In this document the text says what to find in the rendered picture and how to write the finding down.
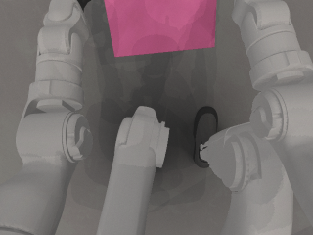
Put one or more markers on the robot right forearm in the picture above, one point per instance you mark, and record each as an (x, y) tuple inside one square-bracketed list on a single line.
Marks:
[(273, 51)]

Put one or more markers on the robot left shin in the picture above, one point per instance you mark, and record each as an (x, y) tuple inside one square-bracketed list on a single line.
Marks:
[(124, 129)]

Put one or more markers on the robot left forearm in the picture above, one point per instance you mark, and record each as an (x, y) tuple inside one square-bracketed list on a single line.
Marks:
[(59, 61)]

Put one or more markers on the left robot upper arm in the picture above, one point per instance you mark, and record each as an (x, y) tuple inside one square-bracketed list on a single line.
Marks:
[(50, 146)]

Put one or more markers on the carton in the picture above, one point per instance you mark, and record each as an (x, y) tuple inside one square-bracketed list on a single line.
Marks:
[(140, 27)]

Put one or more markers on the robot left hand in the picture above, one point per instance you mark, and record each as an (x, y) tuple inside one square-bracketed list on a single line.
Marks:
[(83, 3)]

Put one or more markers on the left robot thigh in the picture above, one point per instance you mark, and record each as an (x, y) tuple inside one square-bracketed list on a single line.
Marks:
[(134, 165)]

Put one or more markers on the right robot upper arm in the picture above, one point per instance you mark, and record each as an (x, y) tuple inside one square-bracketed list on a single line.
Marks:
[(283, 115)]

